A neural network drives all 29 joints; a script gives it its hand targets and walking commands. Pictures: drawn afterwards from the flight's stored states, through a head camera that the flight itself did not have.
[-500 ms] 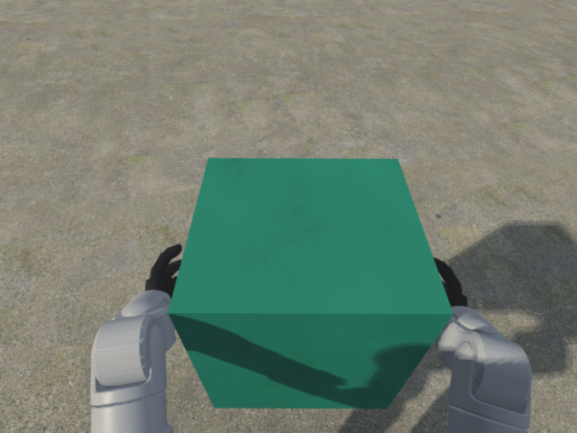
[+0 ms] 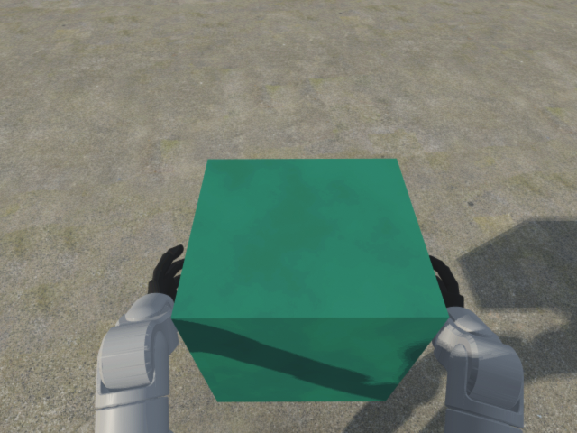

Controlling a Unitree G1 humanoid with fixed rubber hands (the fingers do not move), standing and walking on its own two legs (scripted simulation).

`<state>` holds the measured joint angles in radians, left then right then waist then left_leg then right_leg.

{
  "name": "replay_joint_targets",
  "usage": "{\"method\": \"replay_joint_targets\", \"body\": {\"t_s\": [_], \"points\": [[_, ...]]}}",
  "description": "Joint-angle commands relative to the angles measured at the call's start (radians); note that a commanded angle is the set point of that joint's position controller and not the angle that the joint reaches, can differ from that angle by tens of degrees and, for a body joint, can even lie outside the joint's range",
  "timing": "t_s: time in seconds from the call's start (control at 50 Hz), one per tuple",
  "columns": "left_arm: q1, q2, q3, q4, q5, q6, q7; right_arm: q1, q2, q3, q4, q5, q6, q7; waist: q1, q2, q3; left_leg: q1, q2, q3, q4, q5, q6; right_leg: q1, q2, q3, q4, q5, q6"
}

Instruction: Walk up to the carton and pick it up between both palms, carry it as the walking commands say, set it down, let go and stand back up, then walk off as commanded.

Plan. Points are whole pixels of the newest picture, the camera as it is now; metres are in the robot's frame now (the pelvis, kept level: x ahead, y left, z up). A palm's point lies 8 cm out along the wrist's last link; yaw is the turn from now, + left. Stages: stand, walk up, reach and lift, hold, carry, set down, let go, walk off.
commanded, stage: carry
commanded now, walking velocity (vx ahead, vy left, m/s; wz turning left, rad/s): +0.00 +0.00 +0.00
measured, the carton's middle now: (301, 287) +0.32 -0.01 +0.00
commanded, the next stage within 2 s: none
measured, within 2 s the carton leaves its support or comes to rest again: neither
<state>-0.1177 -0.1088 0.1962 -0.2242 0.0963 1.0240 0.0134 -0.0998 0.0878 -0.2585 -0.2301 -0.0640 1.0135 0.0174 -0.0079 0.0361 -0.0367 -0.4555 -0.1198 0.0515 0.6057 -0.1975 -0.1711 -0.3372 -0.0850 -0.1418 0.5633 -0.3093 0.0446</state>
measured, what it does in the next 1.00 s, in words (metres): walks backwards: left foot, then right foot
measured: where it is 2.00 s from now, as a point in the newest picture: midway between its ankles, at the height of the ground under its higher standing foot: outside the picture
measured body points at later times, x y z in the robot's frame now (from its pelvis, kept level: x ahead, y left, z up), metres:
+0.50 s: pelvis -0.06 +0.04 -0.02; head -0.07 +0.07 +0.43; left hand +0.21 +0.23 +0.01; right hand +0.22 -0.14 +0.04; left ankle -0.01 +0.07 -0.73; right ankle +0.01 -0.13 -0.72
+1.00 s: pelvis -0.12 +0.10 -0.02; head -0.13 +0.13 +0.43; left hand +0.15 +0.28 +0.02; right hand +0.16 -0.08 +0.04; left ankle -0.04 +0.11 -0.72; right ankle -0.05 -0.08 -0.72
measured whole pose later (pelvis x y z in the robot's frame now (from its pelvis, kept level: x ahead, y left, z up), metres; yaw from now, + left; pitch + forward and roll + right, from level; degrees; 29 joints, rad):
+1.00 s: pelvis -0.12 +0.10 -0.02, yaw +2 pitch +0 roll -4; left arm -0.10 -0.11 0.19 -0.13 0.11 0.86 0.00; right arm -0.10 0.08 -0.26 -0.13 -0.05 0.87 0.02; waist -0.01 0.01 -0.01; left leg -0.47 -0.06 0.10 0.75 -0.31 -0.10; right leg -0.44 -0.11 -0.13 0.74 -0.32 0.06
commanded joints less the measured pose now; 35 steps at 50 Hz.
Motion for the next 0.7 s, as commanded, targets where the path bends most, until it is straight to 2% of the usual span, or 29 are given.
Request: {"method": "replay_joint_targets", "body": {"t_s": [0.0, 0.02, 0.06, 0.08, 0.12, 0.16, 0.18, 0.2, 0.22, 0.24, 0.26, 0.28, 0.32, 0.34, 0.36, 0.38, 0.4, 0.42, 0.44, 0.46, 0.5, 0.52, 0.54, 0.56, 0.58, 0.62, 0.64, 0.66, 0.68], "points": [[-0.44, -0.633, -0.613, -0.071, -0.268, -0.071, -0.183, -0.601, 0.662, 0.743, -0.175, 0.27, -0.034, 0.158, 0.031, -0.376, -0.44, 0.215, 0.148, -0.121, 0.154, 0.056, -0.209, 0.179, -0.191, 0.13, -0.221, 0.091, -0.082], [-0.447, -0.646, -0.578, 0.008, -0.235, -0.088, -0.189, -0.622, 0.632, 0.694, -0.123, 0.238, -0.068, 0.149, -0.008, -0.427, -0.405, 0.222, 0.219, -0.213, 0.01, -0.139, -0.023, 0.052, -0.195, 0.2, -0.082, 0.049, -0.073], [-0.409, -0.622, -0.613, -0.016, -0.218, -0.101, -0.183, -0.56, 0.637, 0.713, -0.131, 0.242, -0.086, 0.146, -0.002, 0.02, -0.378, 0.298, 0.285, -0.257, -0.335, 0.038, 0.028, -0.037, -0.046, 0.055, 0.1, -0.022, -0.015], [-0.438, -0.649, -0.695, -0.178, -0.286, -0.092, -0.176, -0.558, 0.662, 0.77, -0.234, 0.295, -0.075, 0.145, 0.007, 0.162, -0.346, 0.264, 0.332, -0.307, -0.423, 0.062, -0.022, -0.064, 0.04, -0.028, 0.126, -0.142, -0.009], [-0.476, -0.649, -0.737, -0.245, -0.323, -0.054, -0.164, -0.554, 0.687, 0.783, -0.235, 0.333, -0.02, 0.152, 0.032, 0.202, -0.302, 0.186, 0.207, -0.086, -0.504, 0.188, -0.306, 0.1, 0.093, -0.153, 0.002, -0.259, -0.028], [-0.445, -0.626, -0.7, -0.184, -0.307, -0.045, -0.171, -0.566, 0.677, 0.796, -0.231, 0.307, -0.003, 0.15, 0.053, 0.017, -0.386, 0.222, 0.097, 0.048, -0.192, 0.39, -0.428, 0.265, -0.007, -0.159, -0.257, -0.176, -0.058], [-0.446, -0.601, -0.603, -0.018, -0.248, -0.071, -0.176, -0.606, 0.634, 0.703, -0.101, 0.244, -0.029, 0.145, 0.035, -0.382, -0.437, 0.266, 0.145, -0.096, 0.216, -0.006, -0.238, 0.145, -0.185, 0.109, -0.263, -0.034, -0.069], [-0.432, -0.61, -0.595, -0.029, -0.238, -0.083, -0.175, -0.595, 0.629, 0.696, -0.104, 0.249, -0.047, 0.145, 0.011, -0.54, -0.41, 0.286, 0.203, -0.216, 0.329, -0.265, -0.072, -0.061, -0.237, 0.213, -0.174, -0.003, -0.071], [-0.404, -0.603, -0.522, 0.14, -0.149, -0.118, -0.184, -0.497, 0.602, 0.596, 0.079, 0.154, -0.099, 0.158, -0.022, -0.276, -0.384, 0.363, 0.234, -0.231, -0.013, -0.13, 0.036, -0.16, -0.167, 0.134, -0.053, -0.067, -0.033], [-0.458, -0.614, -0.594, 0.061, -0.18, -0.128, -0.181, -0.588, 0.623, 0.643, -0.007, 0.202, -0.115, 0.159, -0.026, -0.004, -0.328, 0.369, 0.271, -0.304, -0.196, -0.105, 0.054, -0.247, -0.082, 0.071, 0.097, -0.122, -0.008], [-0.511, -0.655, -0.716, -0.136, -0.271, -0.108, -0.172, -0.568, 0.658, 0.72, -0.131, 0.278, -0.088, 0.155, -0.011, 0.298, -0.3, 0.197, 0.381, -0.439, -0.452, -0.289, 0.006, -0.195, 0.043, 0.002, 0.234, -0.223, -0.004], [-0.547, -0.68, -0.84, -0.368, -0.366, -0.069, -0.161, -0.554, 0.702, 0.825, -0.303, 0.377, -0.044, 0.158, 0.011, 0.296, -0.25, 0.101, 0.341, -0.321, -0.54, -0.291, -0.128, -0.09, 0.085, 0.06, 0.258, -0.202, -0.044], [-0.417, -0.633, -0.696, -0.048, -0.255, -0.07, -0.165, -0.552, 0.656, 0.713, -0.06, 0.265, -0.031, 0.168, 0.056, 0.329, -0.26, 0.017, 0.137, 0.067, -0.599, 0.148, -0.565, 0.227, 0.141, -0.228, 0.028, -0.363, -0.043], [-0.524, -0.599, -0.637, 0.003, -0.228, -0.111, -0.176, -0.574, 0.652, 0.663, 0.059, 0.192, -0.068, 0.172, 0.095, 0.192, -0.331, 0.102, 0.008, 0.197, -0.146, 0.47, -0.66, 0.31, 0.036, -0.273, -0.243, -0.294, -0.105], [-0.5, -0.606, -0.672, -0.111, -0.285, -0.122, -0.169, -0.675, 0.63, 0.718, -0.132, 0.277, -0.073, 0.156, 0.079, -0.588, -0.46, 0.276, 0.121, -0.094, 0.772, -0.342, -0.299, 0.06, -0.249, 0.126, -0.23, -0.002, -0.112], [-0.416, -0.597, -0.611, -0.064, -0.228, -0.138, -0.167, -0.601, 0.623, 0.676, -0.114, 0.251, -0.109, 0.165, 0.013, -0.658, -0.4, 0.251, 0.176, -0.273, 0.652, -0.487, -0.089, -0.18, -0.271, 0.256, -0.169, 0.065, -0.124], [-0.332, -0.559, -0.47, 0.227, -0.088, -0.179, -0.177, -0.427, 0.571, 0.511, 0.213, 0.094, -0.165, 0.169, -0.012, -0.447, -0.321, 0.331, 0.219, -0.329, 0.361, -0.399, 0.049, -0.357, -0.239, 0.166, -0.105, 0.028, -0.07], [-0.365, -0.544, -0.413, 0.366, -0.011, -0.251, -0.185, -0.417, 0.538, 0.41, 0.402, 0.0, -0.243, 0.172, -0.031, -0.048, -0.264, 0.24, 0.254, -0.297, -0.173, -0.112, 0.103, -0.18, -0.133, 0.102, 0.13, 0.083, -0.004], [-0.543, -0.623, -0.719, 0.016, -0.241, -0.229, -0.167, -0.632, 0.624, 0.702, 0.052, 0.258, -0.215, 0.166, -0.005, 0.131, -0.252, 0.195, 0.267, -0.286, -0.339, -0.075, 0.045, -0.127, -0.086, 0.099, 0.207, -0.019, 0.015], [-0.623, -0.723, -0.907, -0.335, -0.402, -0.174, -0.155, -0.713, 0.705, 0.887, -0.299, 0.421, -0.156, 0.165, 0.002, 0.35, -0.228, 0.193, 0.386, -0.374, -0.355, 0.09, 0.023, -0.263, 0.033, 0.098, 0.275, -0.212, 0.037], [-0.565, -0.7, -0.845, -0.337, -0.362, -0.083, -0.145, -0.55, 0.721, 0.789, -0.272, 0.386, -0.067, 0.172, -0.002, 0.198, -0.217, 0.092, 0.384, -0.398, -0.463, -0.312, -0.057, -0.225, 0.097, 0.185, 0.459, -0.162, -0.026], [-0.477, -0.633, -0.685, -0.033, -0.229, -0.095, -0.154, -0.446, 0.648, 0.625, 0.038, 0.225, -0.078, 0.174, 0.008, 0.213, -0.268, 0.078, 0.357, -0.3, -0.52, -0.281, -0.158, -0.148, 0.107, 0.128, 0.437, -0.159, -0.058], [-0.559, -0.677, -0.769, -0.14, -0.292, -0.11, -0.166, -0.618, 0.69, 0.724, -0.132, 0.288, -0.099, 0.178, 0.036, 0.233, -0.317, 0.09, 0.289, -0.151, -0.518, -0.133, -0.246, -0.044, 0.087, 0.024, 0.38, -0.158, -0.058], [-0.537, -0.649, -0.713, -0.061, -0.262, -0.122, -0.173, -0.598, 0.679, 0.694, -0.048, 0.242, -0.11, 0.175, 0.059, 0.205, -0.328, 0.125, 0.238, -0.043, -0.468, 0.091, -0.286, 0.039, 0.08, -0.073, 0.278, -0.161, -0.055], [-0.564, -0.66, -0.743, -0.196, -0.314, -0.123, -0.168, -0.637, 0.717, 0.751, -0.171, 0.292, -0.108, 0.168, 0.064, 0.209, -0.351, 0.215, 0.224, -0.012, -0.393, 0.376, -0.311, 0.05, 0.087, -0.144, 0.122, -0.196, -0.042], [-0.518, -0.622, -0.693, -0.17, -0.291, -0.117, -0.17, -0.553, 0.702, 0.748, -0.142, 0.274, -0.105, 0.153, 0.064, 0.022, -0.459, 0.32, 0.198, -0.022, -0.066, 0.747, -0.277, 0.238, -0.016, -0.09, -0.249, -0.044, -0.049], [-0.482, -0.618, -0.681, -0.163, -0.287, -0.133, -0.172, -0.621, 0.673, 0.745, -0.186, 0.281, -0.115, 0.145, 0.05, -0.314, -0.486, 0.22, 0.235, -0.127, 0.193, 0.221, -0.171, 0.285, -0.144, 0.09, -0.193, 0.162, -0.062], [-0.479, -0.659, -0.689, -0.188, -0.315, -0.116, -0.173, -0.671, 0.673, 0.804, -0.31, 0.336, -0.103, 0.142, 0.019, -0.465, -0.436, 0.204, 0.207, -0.158, 0.149, -0.16, -0.067, 0.081, -0.191, 0.205, -0.132, 0.15, -0.068], [-0.443, -0.598, -0.54, 0.096, -0.173, -0.151, -0.182, -0.608, 0.586, 0.631, -0.008, 0.178, -0.149, 0.142, -0.009, -0.369, -0.407, 0.29, 0.237, -0.203, -0.058, -0.102, 0.019, -0.063, -0.145, 0.158, -0.047, 0.026, -0.044]]}}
